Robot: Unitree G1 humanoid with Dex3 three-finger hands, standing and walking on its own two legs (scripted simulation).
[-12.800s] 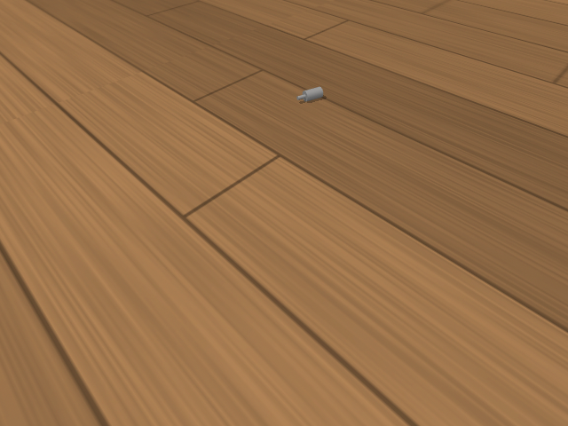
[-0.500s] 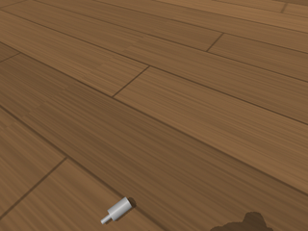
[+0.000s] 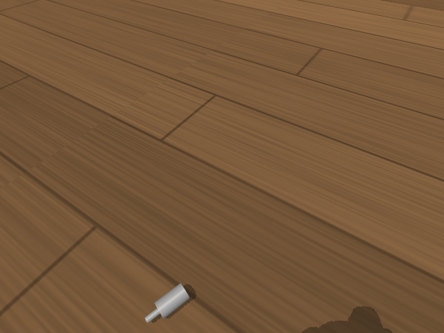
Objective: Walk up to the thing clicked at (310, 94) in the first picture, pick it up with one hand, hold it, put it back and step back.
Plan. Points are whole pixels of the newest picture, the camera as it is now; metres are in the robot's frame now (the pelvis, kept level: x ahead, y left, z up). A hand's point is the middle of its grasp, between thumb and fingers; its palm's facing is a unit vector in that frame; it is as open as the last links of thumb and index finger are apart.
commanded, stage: stand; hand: left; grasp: from above
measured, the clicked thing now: (166, 305) +0.38 +0.25 -0.75
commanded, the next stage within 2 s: rise first in 0.64 s
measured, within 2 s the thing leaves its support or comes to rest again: neither
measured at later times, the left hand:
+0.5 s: hand out of the picture +0.06 +0.26 -0.16, palm faces -0.03 -0.94 -0.34, open 7.4 cm
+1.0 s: hand out of the picture +0.15 +0.25 -0.17, palm faces -0.03 -0.94 -0.35, open 9.0 cm
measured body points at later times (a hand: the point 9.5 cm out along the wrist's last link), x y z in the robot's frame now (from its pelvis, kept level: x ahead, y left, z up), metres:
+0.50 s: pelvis +0.00 +0.00 +0.00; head +0.01 +0.00 +0.45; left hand +0.06 +0.30 -0.13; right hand +0.06 -0.30 -0.14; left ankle -0.02 +0.13 -0.75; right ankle -0.01 -0.13 -0.75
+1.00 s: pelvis -0.02 +0.00 -0.02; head +0.04 +0.01 +0.42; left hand +0.15 +0.30 -0.15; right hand +0.08 -0.27 -0.14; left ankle -0.02 +0.13 -0.75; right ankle -0.01 -0.13 -0.75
